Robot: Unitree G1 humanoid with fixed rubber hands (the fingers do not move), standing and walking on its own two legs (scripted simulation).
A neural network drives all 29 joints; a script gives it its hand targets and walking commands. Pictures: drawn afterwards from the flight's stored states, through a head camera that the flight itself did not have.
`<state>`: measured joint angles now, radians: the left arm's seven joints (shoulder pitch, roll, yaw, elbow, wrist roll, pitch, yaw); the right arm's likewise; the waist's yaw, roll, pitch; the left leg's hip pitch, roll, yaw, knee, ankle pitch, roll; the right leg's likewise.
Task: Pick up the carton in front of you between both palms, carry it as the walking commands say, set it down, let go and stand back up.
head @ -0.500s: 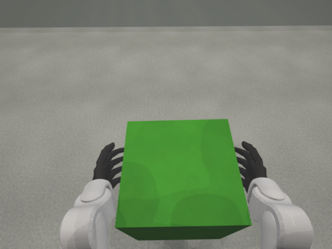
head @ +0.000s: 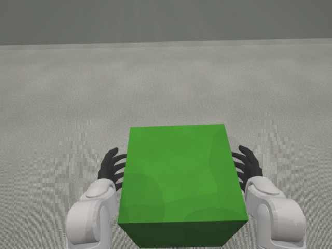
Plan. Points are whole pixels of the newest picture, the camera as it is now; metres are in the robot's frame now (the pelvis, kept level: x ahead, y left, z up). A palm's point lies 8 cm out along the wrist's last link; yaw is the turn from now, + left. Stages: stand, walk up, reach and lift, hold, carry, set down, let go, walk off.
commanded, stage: carry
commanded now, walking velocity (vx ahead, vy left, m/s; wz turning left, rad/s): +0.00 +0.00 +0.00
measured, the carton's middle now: (178, 190) +0.25 +0.00 +0.02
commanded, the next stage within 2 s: hold in 1.08 s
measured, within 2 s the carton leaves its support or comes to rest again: neither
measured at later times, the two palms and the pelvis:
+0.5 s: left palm (106, 195) +0.23 +0.16 +0.06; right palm (241, 194) +0.23 -0.14 +0.05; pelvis -0.03 +0.01 +0.00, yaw +0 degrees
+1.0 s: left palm (105, 197) +0.23 +0.17 +0.04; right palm (237, 196) +0.23 -0.13 +0.04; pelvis -0.06 +0.02 +0.00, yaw +0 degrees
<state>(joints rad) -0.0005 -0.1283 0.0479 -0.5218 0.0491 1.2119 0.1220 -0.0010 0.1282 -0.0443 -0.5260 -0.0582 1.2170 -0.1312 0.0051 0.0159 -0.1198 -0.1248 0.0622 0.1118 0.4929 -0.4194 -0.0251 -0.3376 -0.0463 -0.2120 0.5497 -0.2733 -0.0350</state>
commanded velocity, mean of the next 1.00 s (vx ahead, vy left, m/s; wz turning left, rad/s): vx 0.00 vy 0.00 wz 0.00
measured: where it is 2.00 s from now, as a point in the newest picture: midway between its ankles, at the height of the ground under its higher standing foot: outside the picture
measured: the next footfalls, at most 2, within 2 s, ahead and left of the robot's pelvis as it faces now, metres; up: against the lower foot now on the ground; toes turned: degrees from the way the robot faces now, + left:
none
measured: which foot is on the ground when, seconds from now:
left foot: down 0.00-1.00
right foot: down 0.00-1.00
